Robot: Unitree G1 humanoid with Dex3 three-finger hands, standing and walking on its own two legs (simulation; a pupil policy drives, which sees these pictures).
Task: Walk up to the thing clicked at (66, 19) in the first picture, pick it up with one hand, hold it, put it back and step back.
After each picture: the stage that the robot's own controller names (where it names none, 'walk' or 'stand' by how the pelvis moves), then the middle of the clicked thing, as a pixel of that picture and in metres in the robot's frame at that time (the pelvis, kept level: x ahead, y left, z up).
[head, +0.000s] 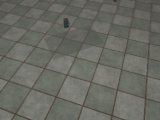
stand; (66, 23) +1.76 +0.19 -0.72
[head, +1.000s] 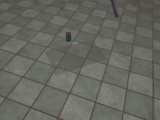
walk; (68, 36) +1.62 +0.12 -0.71
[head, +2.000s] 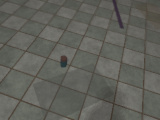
walk; (63, 61) +1.04 +0.09 -0.72
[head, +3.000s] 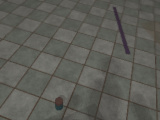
walk; (59, 104) +0.62 +0.13 -0.72
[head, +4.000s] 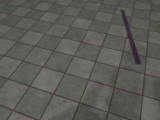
stand; out of the picture +0.42 +0.20 -0.70
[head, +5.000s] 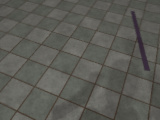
stand; out of the picture +0.36 +0.15 -0.72
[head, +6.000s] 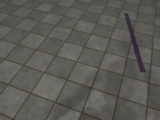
stand; out of the picture +0.33 +0.17 -0.72
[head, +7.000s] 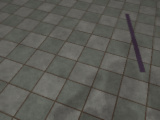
stand; out of the picture +0.35 +0.17 -0.73
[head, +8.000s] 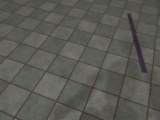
stand; out of the picture +0.33 +0.16 -0.73
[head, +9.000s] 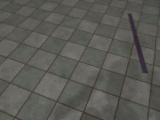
stand; out of the picture +0.33 +0.16 -0.73
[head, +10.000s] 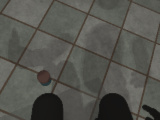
go down; (44, 78) +0.40 +0.17 -0.43
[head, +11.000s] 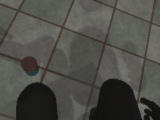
go down; (30, 66) +0.43 +0.20 -0.32
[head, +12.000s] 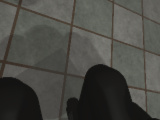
close in; out of the picture +0.41 +0.23 -0.23
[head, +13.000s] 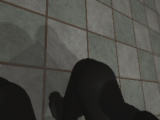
close; out of the picture +0.41 +0.25 -0.23
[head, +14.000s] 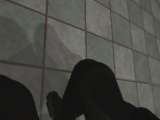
lift; out of the picture +0.40 +0.24 -0.23
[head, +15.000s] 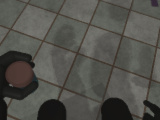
lift; (24, 79) +0.34 +0.19 -0.01
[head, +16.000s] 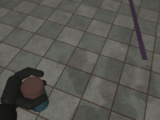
hold; (36, 95) +0.31 +0.17 +0.00
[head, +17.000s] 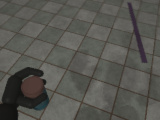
hold; (36, 94) +0.31 +0.17 +0.01
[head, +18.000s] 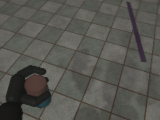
crouch; (39, 92) +0.32 +0.16 +0.01
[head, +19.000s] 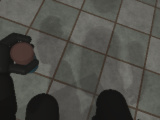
crouch; (26, 59) +0.42 +0.18 -0.09
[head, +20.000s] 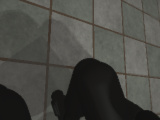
lower; out of the picture +0.43 +0.26 -0.23
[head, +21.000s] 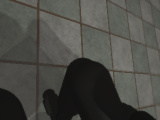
lower; out of the picture +0.44 +0.27 -0.24
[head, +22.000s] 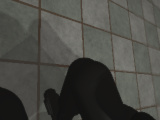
lower; out of the picture +0.44 +0.27 -0.23
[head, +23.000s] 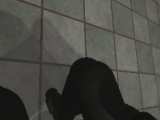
lower; out of the picture +0.44 +0.26 -0.23
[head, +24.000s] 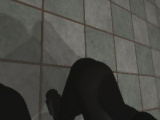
loosen; out of the picture +0.43 +0.24 -0.23
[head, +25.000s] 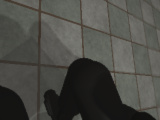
withdraw; out of the picture +0.42 +0.24 -0.24
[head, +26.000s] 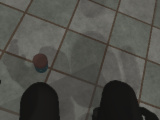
walk; (40, 63) +0.45 +0.18 -0.33
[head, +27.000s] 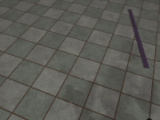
stand; out of the picture +0.36 +0.12 -0.66
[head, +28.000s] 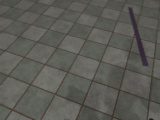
stand; out of the picture +0.38 +0.14 -0.67
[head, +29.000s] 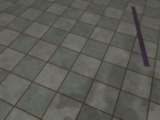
stand; out of the picture +0.37 +0.14 -0.69
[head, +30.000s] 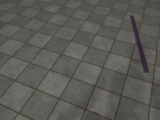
walk; out of the picture +0.39 +0.14 -0.72
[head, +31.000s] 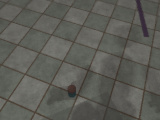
walk; (71, 91) +0.57 +0.07 -0.70
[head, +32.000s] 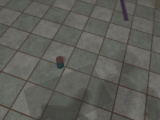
walk; (60, 62) +0.86 +0.16 -0.70
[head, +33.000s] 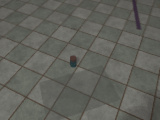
stand; (73, 61) +1.03 +0.13 -0.70
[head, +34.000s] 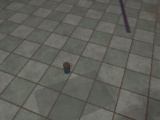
stand; (66, 68) +1.01 +0.15 -0.73
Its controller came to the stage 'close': yes
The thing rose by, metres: 0.71
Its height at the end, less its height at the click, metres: +0.00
